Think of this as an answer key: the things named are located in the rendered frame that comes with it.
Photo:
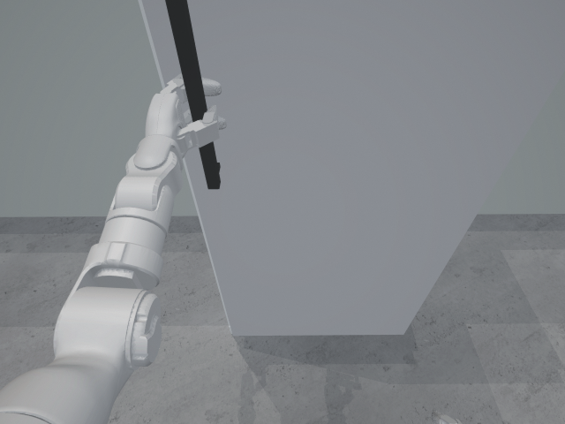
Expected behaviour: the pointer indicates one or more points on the handle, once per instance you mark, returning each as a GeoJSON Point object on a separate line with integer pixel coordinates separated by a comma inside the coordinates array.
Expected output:
{"type": "Point", "coordinates": [181, 26]}

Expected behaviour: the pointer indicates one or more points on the robot left forearm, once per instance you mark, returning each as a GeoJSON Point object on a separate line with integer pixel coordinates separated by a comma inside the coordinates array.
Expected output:
{"type": "Point", "coordinates": [130, 248]}

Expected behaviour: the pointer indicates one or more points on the left robot hand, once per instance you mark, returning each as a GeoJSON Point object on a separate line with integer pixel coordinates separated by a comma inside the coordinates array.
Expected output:
{"type": "Point", "coordinates": [165, 116]}

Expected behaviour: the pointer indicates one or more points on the robot left upper arm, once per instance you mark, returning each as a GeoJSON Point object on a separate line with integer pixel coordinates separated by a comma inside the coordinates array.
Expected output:
{"type": "Point", "coordinates": [103, 336]}

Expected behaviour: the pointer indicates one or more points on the fridge door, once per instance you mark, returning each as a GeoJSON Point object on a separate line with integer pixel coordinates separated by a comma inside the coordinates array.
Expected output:
{"type": "Point", "coordinates": [362, 139]}

